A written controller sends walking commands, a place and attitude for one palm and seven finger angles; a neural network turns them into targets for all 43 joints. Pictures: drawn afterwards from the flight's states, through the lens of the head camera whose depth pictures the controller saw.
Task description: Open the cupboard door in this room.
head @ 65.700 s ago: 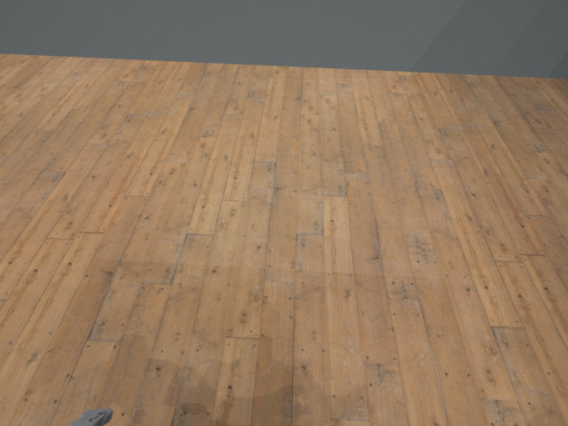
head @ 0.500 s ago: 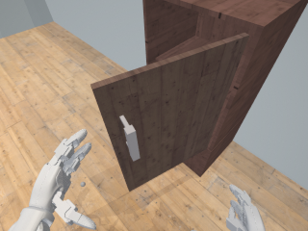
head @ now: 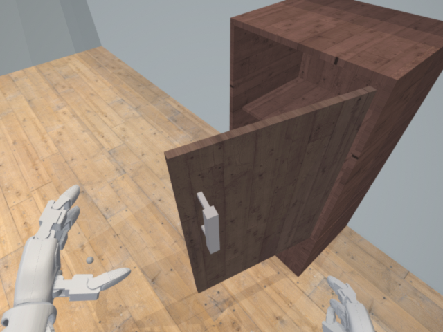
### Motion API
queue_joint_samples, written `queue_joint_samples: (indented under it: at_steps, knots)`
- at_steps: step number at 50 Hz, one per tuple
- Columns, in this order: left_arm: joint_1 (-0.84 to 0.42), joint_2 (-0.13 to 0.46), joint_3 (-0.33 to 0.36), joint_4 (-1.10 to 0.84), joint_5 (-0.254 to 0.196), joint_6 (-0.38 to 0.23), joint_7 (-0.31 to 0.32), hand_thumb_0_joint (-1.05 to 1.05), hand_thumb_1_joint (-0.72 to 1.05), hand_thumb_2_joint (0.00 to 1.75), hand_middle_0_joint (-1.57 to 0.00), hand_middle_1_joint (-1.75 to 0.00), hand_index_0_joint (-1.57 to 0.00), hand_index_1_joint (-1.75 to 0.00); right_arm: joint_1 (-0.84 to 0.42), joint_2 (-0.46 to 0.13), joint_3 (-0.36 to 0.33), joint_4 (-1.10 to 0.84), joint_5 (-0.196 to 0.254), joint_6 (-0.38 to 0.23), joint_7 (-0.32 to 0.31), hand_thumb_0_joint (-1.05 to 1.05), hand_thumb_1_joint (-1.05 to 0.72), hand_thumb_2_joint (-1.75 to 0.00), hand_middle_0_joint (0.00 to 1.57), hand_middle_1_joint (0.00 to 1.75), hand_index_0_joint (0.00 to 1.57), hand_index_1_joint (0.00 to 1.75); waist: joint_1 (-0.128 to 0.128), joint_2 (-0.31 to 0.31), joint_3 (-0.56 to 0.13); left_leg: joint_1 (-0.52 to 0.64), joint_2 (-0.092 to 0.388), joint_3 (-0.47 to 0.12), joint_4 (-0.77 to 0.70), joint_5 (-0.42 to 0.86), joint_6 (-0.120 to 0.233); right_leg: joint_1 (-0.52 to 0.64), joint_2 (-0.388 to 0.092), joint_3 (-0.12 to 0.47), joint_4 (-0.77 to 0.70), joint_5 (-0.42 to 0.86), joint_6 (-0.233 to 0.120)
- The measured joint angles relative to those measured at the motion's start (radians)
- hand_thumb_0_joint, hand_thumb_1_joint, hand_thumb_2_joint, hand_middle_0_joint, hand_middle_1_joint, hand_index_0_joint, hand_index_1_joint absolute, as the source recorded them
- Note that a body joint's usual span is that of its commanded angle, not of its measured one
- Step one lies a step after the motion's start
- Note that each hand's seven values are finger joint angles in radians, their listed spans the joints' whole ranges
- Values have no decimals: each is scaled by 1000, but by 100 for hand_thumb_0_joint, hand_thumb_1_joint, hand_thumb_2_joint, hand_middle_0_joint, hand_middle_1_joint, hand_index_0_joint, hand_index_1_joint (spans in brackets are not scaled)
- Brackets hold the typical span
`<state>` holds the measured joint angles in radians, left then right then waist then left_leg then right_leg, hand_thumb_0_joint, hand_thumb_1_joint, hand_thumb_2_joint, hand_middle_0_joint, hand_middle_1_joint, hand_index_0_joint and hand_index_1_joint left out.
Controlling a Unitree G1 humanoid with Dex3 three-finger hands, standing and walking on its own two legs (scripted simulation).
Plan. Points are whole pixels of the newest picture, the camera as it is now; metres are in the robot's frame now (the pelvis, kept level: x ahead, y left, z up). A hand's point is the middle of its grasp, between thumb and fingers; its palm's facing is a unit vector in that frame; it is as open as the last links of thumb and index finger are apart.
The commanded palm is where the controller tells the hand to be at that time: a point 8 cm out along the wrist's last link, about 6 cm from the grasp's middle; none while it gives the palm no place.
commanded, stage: draw the hand back to the body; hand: left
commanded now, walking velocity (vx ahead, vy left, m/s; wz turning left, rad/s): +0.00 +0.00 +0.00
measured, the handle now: (207, 223) +0.31 +0.07 +0.03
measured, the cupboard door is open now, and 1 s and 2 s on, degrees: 75 75 75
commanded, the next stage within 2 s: step back with the hand held close in 0.76 s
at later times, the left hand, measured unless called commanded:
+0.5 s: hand (53, 229) +0.19 +0.25 +0.17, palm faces +0.47 -0.79 -0.41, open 8.0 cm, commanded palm +0.14 +0.29 +0.18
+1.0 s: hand (55, 230) +0.19 +0.24 +0.18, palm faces +0.46 -0.77 -0.44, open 7.4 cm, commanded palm +0.13 +0.27 +0.18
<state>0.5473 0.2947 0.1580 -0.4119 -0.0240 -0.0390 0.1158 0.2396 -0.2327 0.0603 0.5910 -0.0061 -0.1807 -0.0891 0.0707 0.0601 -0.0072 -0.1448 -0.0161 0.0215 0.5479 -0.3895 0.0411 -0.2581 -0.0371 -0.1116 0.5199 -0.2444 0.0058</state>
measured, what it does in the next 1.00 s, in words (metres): stands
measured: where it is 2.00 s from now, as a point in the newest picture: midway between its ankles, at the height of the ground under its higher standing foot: outside the picture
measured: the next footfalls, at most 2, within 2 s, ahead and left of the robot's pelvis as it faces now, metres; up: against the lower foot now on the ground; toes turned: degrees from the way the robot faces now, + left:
right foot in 1.80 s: -0.09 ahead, -0.12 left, +0.00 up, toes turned +1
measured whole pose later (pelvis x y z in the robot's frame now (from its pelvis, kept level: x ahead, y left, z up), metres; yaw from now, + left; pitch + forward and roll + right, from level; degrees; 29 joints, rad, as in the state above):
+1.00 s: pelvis -0.02 -0.02 +0.01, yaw -1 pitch -3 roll -1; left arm 0.43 0.35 0.39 -0.37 -0.04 -0.16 0.12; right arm 0.18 -0.23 0.03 0.62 0.00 -0.11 -0.07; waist 0.05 0.07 0.03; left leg -0.08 0.02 0.03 0.44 -0.31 0.01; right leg -0.19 0.00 -0.11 0.39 -0.16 -0.03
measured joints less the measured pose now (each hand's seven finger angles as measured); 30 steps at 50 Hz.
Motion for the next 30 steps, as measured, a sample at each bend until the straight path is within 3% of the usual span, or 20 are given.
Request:
queue_joint_samples:
  at_steps: [9,22,30]
  knots:
    - [-29,18,65,-16,2,-16,1,0,25,62,-19,-30,-18,-30,-29,8,-6,23,-9,21,25,1,-90,-90,20,30,21,30,7,15,15,95,-2,7,-106,40,-1,83,5,7,-86,31,3]
    - [-89,45,176,-2,-16,-32,2,1,70,82,-21,-30,-20,-30,-45,-8,-29,40,-3,58,27,1,-90,-90,20,30,21,30,15,14,28,142,13,11,-148,62,-13,129,23,9,-128,54,-11]
    - [-83,30,165,15,-18,-43,-1,1,85,88,-21,-30,-20,-30,-40,-9,-36,49,-1,64,26,1,-90,-90,20,30,21,30,8,14,36,146,18,15,-156,73,-19,129,29,12,-131,62,-19]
